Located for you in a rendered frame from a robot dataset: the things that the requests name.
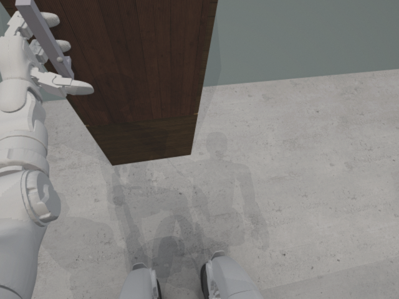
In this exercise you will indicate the handle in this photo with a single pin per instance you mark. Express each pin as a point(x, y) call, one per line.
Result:
point(34, 19)

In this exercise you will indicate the right robot thigh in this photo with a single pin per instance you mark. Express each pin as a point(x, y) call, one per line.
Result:
point(227, 277)

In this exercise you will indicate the robot left hand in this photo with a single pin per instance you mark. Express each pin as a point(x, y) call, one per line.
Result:
point(17, 59)

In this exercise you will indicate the left robot thigh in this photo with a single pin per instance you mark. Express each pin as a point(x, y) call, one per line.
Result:
point(140, 284)

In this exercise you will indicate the left robot upper arm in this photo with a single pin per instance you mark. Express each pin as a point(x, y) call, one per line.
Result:
point(28, 203)

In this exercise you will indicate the robot thigh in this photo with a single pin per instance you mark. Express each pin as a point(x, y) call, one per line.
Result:
point(227, 277)
point(140, 284)

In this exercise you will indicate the cupboard door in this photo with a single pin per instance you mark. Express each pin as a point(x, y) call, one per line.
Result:
point(142, 57)

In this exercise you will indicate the left robot forearm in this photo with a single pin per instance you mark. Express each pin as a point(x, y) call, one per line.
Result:
point(23, 136)

